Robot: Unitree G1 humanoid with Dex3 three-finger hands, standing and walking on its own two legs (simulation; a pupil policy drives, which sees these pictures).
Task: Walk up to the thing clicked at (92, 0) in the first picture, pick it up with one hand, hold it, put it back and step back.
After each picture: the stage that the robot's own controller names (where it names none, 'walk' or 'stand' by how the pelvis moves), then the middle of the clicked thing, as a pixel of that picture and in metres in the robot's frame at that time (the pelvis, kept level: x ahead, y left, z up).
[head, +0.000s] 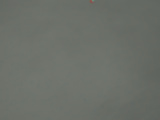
stand; out of the picture +2.40 -0.14 -0.72
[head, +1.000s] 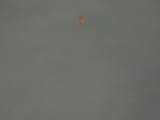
walk; (80, 19) +2.26 +0.20 -0.69
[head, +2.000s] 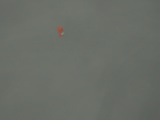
walk; (60, 31) +1.59 +0.44 -0.72
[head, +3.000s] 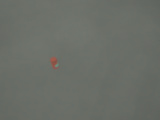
walk; (54, 63) +1.08 +0.40 -0.72
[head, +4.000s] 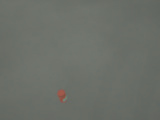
walk; (62, 96) +0.69 +0.29 -0.72
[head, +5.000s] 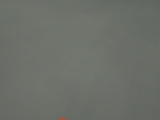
walk; out of the picture +0.45 +0.20 -0.72
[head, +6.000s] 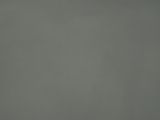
stand; out of the picture +0.36 +0.19 -0.71
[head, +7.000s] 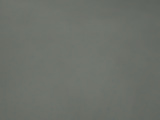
stand; out of the picture +0.35 +0.16 -0.72
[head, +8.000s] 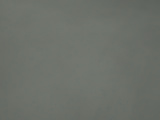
stand; out of the picture +0.35 +0.18 -0.72
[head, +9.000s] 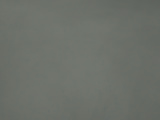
stand; out of the picture +0.35 +0.20 -0.72
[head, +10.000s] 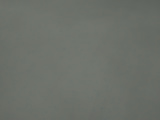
stand; out of the picture +0.34 +0.20 -0.73
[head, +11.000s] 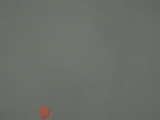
go down; (45, 113) +0.36 +0.22 -0.63
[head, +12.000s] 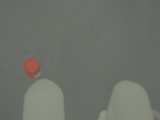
go down; (32, 69) +0.41 +0.23 -0.31
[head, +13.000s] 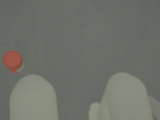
close in; (14, 62) +0.40 +0.25 -0.28
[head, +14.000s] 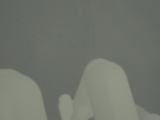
close in; out of the picture +0.40 +0.27 -0.22
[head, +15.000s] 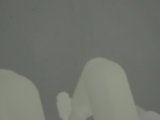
close; out of the picture +0.40 +0.28 -0.22
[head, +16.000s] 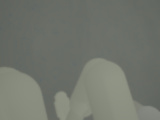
lift; out of the picture +0.37 +0.27 -0.23
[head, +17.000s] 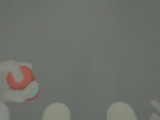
lift; (25, 84) +0.32 +0.20 -0.02
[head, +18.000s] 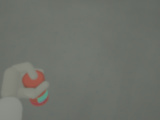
hold; (36, 88) +0.33 +0.18 +0.00
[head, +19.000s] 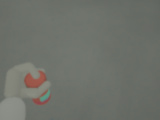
hold; (38, 88) +0.33 +0.17 +0.00
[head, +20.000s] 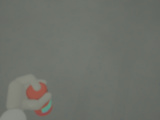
crouch; (40, 99) +0.31 +0.16 -0.06
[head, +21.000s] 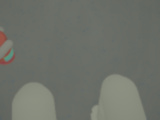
lower; (0, 48) +0.45 +0.25 -0.10
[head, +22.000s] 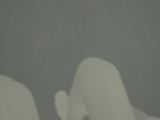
lower; out of the picture +0.41 +0.28 -0.22
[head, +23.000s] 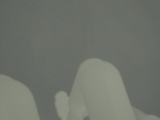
lower; out of the picture +0.40 +0.29 -0.22
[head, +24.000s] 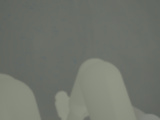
lower; out of the picture +0.40 +0.29 -0.22
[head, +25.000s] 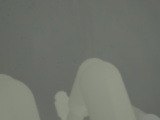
lower; out of the picture +0.40 +0.29 -0.22
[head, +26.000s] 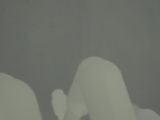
open; out of the picture +0.39 +0.26 -0.22
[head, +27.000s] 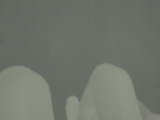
stand; out of the picture +0.38 +0.26 -0.23
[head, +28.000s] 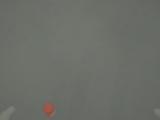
stand; (49, 109) +0.37 +0.21 -0.57
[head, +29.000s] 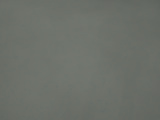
stand; out of the picture +0.35 +0.20 -0.66
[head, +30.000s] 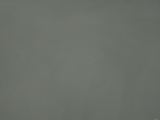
stand; out of the picture +0.35 +0.20 -0.66
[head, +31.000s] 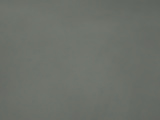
stand; out of the picture +0.38 +0.18 -0.72
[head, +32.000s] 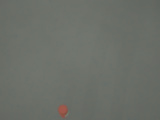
walk; (63, 111) +0.41 +0.16 -0.69
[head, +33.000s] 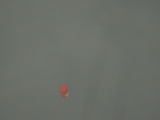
walk; (64, 91) +0.62 +0.22 -0.71
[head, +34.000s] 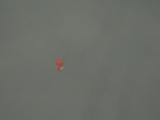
stand; (59, 65) +0.94 +0.23 -0.70
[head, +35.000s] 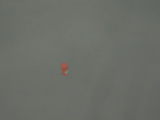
stand; (64, 69) +0.94 +0.20 -0.72
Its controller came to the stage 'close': yes
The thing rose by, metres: 0.71
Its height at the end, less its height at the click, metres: +0.00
